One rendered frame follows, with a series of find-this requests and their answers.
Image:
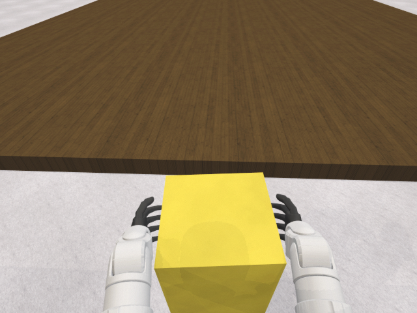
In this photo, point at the robot left hand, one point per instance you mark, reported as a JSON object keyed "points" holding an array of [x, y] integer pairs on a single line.
{"points": [[141, 216]]}

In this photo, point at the carton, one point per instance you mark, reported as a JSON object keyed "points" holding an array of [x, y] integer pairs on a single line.
{"points": [[218, 249]]}

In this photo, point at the robot right hand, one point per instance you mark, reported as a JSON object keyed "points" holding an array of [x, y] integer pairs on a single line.
{"points": [[291, 213]]}

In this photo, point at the right robot forearm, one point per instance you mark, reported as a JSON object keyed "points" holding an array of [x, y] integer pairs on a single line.
{"points": [[315, 275]]}

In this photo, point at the left robot forearm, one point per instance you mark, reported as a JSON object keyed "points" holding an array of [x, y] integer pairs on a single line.
{"points": [[128, 282]]}

